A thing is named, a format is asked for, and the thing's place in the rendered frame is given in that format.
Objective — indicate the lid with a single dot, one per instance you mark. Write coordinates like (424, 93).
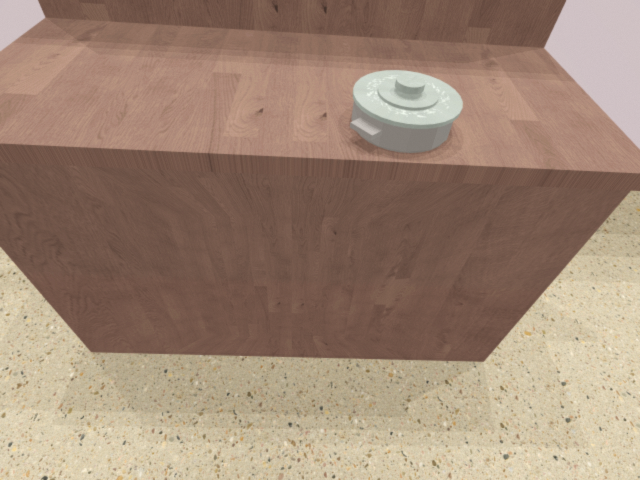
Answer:
(438, 105)

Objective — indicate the table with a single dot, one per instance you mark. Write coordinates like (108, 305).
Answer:
(180, 176)

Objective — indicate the pot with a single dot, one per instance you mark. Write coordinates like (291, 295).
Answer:
(394, 138)

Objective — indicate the knob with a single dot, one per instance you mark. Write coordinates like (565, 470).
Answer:
(410, 84)

